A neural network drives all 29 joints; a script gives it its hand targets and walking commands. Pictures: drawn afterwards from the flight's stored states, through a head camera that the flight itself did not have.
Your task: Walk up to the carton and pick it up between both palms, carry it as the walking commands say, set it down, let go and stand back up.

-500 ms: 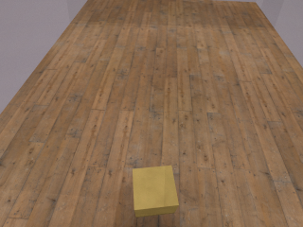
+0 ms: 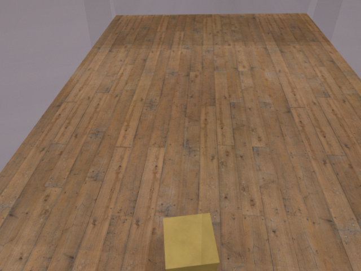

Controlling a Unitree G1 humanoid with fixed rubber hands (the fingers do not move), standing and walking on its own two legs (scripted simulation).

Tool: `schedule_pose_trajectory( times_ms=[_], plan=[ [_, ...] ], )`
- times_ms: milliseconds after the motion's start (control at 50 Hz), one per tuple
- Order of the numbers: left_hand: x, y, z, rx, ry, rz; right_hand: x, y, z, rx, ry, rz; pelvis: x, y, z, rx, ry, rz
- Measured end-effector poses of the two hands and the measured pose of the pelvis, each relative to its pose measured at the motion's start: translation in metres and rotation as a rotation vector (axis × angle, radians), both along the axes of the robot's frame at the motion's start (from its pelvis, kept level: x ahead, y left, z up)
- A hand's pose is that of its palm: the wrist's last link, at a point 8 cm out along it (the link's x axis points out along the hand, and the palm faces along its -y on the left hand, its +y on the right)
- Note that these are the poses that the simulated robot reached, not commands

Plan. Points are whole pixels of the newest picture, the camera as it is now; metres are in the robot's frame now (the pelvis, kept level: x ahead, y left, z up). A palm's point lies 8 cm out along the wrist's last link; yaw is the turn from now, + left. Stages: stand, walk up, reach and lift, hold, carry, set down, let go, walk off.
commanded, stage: walk up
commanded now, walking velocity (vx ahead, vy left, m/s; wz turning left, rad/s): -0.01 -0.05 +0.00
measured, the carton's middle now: (189, 245) +0.38 +0.00 -0.67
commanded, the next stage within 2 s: none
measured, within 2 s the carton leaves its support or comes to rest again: neither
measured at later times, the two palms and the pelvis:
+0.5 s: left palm out of the picture -0.02 +0.17 -0.15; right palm out of the picture +0.02 -0.25 -0.15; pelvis -0.01 -0.04 +0.00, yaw +1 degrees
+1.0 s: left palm out of the picture -0.01 +0.21 -0.18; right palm out of the picture +0.02 -0.27 -0.15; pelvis -0.03 -0.04 -0.02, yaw -1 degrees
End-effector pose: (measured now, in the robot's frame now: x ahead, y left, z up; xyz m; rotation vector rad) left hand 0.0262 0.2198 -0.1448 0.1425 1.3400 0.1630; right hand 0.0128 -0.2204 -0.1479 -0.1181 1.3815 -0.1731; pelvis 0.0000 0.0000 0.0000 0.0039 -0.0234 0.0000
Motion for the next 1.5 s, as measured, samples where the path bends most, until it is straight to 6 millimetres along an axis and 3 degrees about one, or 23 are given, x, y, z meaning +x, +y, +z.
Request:
schedule_pose_trajectory(
  times_ms=[200, 460, 720, 860, 1000, 1100, 1180, 1320, 1500],
  plan=[
    [-0.035, -0.024, -0.003, -0.027, 0.081, 0.039, 0.007, -0.006, 0.002, 0.01, -0.019, 0.014, -0.004, -0.015, 0.001, 0.001, -0.009, 0.003],
    [-0.05, -0.047, -0.006, -0.04, 0.086, 0.057, 0.005, -0.025, 0.003, 0.003, 0.0, 0.032, -0.009, -0.034, 0.001, 0.004, -0.009, 0.009],
    [-0.052, -0.047, -0.002, -0.007, 0.083, 0.074, 0.002, -0.033, -0.002, 0.015, 0.038, 0.037, -0.006, -0.042, 0.0, -0.001, -0.004, 0.014],
    [-0.055, -0.031, -0.016, 0.012, 0.101, 0.087, 0.009, -0.041, -0.01, -0.037, 0.02, 0.038, -0.016, -0.036, -0.013, -0.033, 0.001, 0.012],
    [-0.036, -0.014, -0.035, 0.02, 0.092, 0.006, 0.008, -0.049, -0.005, -0.088, -0.082, 0.021, -0.033, -0.04, -0.024, 0.013, 0.006, -0.021],
    [-0.005, -0.021, -0.024, 0.037, -0.016, -0.055, -0.01, -0.066, -0.007, -0.081, -0.096, -0.003, -0.049, -0.053, -0.024, 0.024, 0.007, -0.023],
    [0.004, -0.038, -0.01, 0.066, -0.108, -0.074, -0.022, -0.085, -0.021, -0.038, -0.071, 0.021, -0.059, -0.071, -0.027, 0.021, 0.01, -0.017],
    [-0.029, -0.074, 0.013, 0.041, -0.088, -0.036, -0.033, -0.104, -0.012, -0.006, -0.045, 0.019, -0.059, -0.079, -0.007, 0.006, 0.013, -0.019],
    [-0.059, -0.082, -0.003, -0.008, -0.038, 0.031, -0.041, -0.102, 0.005, -0.043, -0.036, 0.03, -0.06, -0.08, -0.003, 0.006, 0.001, 0.005]
  ],
)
